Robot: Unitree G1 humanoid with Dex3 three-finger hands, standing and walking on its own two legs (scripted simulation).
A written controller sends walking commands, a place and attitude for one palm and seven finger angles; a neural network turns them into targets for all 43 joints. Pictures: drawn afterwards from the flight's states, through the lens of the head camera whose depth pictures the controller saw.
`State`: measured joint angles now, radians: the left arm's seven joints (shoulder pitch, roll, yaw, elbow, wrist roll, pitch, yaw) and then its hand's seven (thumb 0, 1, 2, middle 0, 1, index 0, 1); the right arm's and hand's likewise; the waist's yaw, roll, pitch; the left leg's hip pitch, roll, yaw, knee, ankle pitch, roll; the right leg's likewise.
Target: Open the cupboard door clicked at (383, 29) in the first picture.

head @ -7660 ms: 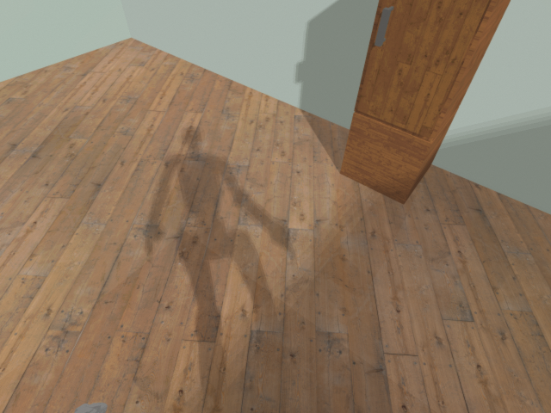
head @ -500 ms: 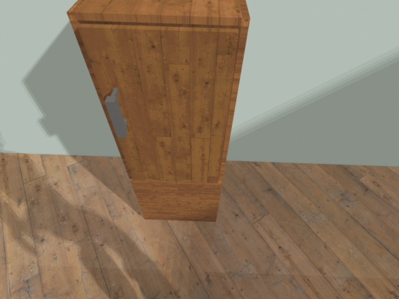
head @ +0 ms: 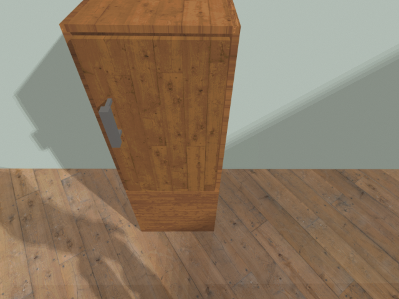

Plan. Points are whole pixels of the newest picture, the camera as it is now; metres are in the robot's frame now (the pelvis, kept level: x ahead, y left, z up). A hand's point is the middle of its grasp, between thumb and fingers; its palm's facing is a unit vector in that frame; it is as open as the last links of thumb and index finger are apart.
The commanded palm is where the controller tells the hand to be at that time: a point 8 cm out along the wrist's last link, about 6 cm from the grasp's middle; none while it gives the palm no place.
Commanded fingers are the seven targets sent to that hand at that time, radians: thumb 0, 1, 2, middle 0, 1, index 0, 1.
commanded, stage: come to a stop and stand still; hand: left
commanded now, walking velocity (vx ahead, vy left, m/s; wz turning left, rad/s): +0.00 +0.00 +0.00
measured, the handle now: (112, 123) +0.53 +0.26 +0.04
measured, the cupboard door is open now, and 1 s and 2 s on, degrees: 0 0 0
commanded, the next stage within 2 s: look again from close up in 0.32 s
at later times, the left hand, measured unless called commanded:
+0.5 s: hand out of the picture +0.02 +0.21 -0.17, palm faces -0.01 -0.97 -0.23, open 7.4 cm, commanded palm none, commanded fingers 0.00 0.90 0.90 -0.20 -0.30 -0.20 -0.30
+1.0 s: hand out of the picture +0.04 +0.21 -0.16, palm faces -0.01 -0.97 -0.25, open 7.4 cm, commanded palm +0.11 +0.25 -0.06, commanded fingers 0.00 0.85 0.88 -0.20 -0.33 -0.20 -0.33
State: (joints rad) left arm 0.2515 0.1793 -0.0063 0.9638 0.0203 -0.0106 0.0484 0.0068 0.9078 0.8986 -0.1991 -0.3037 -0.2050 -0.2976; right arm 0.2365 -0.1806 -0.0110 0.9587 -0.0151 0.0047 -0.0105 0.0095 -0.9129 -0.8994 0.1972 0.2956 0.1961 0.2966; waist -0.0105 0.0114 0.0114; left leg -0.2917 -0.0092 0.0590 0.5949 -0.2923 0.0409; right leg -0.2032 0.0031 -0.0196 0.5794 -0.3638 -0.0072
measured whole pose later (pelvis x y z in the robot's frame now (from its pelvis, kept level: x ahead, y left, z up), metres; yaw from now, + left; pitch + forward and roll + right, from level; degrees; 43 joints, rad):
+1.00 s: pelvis +0.01 +0.01 +0.01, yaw +0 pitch -1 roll +0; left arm 0.23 0.22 -0.01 1.10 0.02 -0.02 0.04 0.01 0.91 0.90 -0.20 -0.30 -0.20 -0.30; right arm 0.18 -0.22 0.01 1.11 -0.01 -0.02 -0.02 0.01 -0.91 -0.90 0.20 0.30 0.20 0.30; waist 0.01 -0.02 0.02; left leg -0.20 -0.03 0.07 0.43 -0.22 0.05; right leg -0.13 -0.01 -0.01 0.43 -0.30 0.01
